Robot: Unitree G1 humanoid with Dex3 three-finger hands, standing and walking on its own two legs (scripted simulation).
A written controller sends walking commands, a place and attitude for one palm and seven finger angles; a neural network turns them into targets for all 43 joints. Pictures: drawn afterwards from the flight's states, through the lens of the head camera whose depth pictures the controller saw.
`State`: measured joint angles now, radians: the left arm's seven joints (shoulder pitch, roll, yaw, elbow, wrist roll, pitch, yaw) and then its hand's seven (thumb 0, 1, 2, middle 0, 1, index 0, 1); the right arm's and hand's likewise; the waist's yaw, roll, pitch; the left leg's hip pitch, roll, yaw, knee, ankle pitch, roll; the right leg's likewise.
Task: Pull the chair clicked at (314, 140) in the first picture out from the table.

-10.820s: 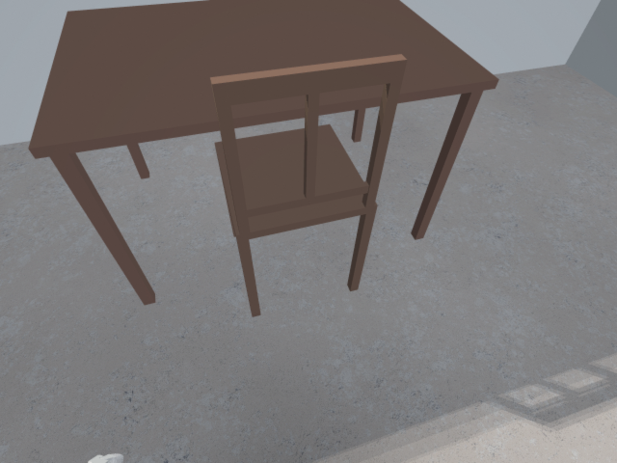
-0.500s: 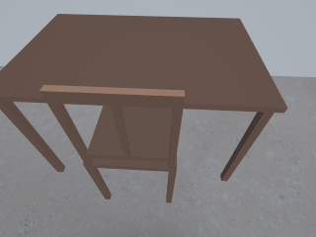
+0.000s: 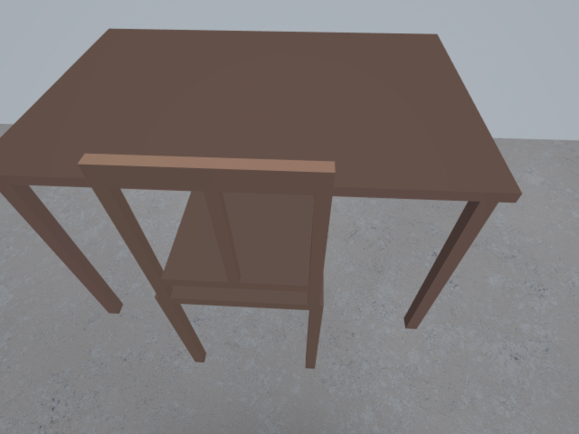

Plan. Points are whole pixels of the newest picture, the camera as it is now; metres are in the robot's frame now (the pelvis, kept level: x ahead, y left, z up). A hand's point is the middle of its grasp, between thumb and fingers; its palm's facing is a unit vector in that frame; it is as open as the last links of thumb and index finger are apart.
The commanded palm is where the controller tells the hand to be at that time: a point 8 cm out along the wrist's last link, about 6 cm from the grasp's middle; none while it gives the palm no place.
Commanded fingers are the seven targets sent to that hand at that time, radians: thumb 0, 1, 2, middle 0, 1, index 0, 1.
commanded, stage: come to a stop and stand still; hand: left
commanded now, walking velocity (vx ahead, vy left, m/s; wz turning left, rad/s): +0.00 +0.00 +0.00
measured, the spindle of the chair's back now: (225, 239) +0.46 +0.17 -0.07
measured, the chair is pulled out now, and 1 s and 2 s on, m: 0.00 0.00 0.00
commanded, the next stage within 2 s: look again from close up in 1.26 s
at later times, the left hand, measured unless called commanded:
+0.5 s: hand out of the picture -0.03 +0.23 -0.17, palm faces +0.02 -0.98 -0.21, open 7.4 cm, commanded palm none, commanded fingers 0.00 0.90 0.90 -0.20 -0.30 -0.20 -0.30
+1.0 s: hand out of the picture +0.00 +0.21 -0.18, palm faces +0.03 -0.99 -0.17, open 7.4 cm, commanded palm none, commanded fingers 0.00 0.90 0.90 -0.20 -0.30 -0.20 -0.30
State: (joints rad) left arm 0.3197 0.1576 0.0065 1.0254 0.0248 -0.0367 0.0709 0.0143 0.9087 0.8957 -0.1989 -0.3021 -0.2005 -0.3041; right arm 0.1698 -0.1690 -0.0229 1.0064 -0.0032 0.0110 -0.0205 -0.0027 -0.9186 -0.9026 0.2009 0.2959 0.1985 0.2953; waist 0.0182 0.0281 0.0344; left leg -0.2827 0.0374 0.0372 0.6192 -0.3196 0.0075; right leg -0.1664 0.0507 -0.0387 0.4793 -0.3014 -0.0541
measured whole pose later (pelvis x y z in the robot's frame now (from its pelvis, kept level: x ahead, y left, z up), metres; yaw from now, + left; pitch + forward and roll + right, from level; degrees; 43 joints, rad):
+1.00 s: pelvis +0.01 +0.04 +0.00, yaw +1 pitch +0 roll +0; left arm 0.28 0.15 -0.02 1.11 0.01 -0.02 0.04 0.01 0.90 0.90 -0.20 -0.30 -0.20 -0.30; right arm 0.22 -0.16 0.01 1.12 0.00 -0.03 -0.03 0.00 -0.92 -0.90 0.20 0.30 0.20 0.30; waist 0.01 -0.03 0.03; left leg -0.20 -0.05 0.06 0.44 -0.24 0.06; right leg -0.14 -0.02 -0.02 0.44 -0.30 0.01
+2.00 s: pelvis +0.02 +0.03 +0.01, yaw +2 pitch +0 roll +1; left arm 0.33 0.14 -0.02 1.13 0.01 -0.02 0.04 0.01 0.90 0.90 -0.20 -0.30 -0.20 -0.30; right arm 0.26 -0.15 0.02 1.15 0.00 -0.03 -0.03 0.01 -0.92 -0.90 0.20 0.30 0.20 0.30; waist 0.01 -0.03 0.03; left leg -0.16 -0.04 0.04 0.39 -0.23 0.04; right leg -0.09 -0.01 -0.03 0.39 -0.30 -0.01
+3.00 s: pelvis -0.04 +0.01 -0.09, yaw +2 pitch +16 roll -2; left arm 0.39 0.22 0.17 0.04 -0.28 -0.42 -0.24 0.01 0.09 0.55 -0.12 -0.18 -0.12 -0.18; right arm 0.25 -0.19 -0.01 0.60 0.03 -0.17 -0.07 0.01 -0.90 -0.90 0.21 0.30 0.20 0.30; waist -0.03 0.04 -0.14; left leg -0.95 0.03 -0.01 1.15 -0.47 0.01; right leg -0.86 0.03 -0.09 1.13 -0.54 -0.05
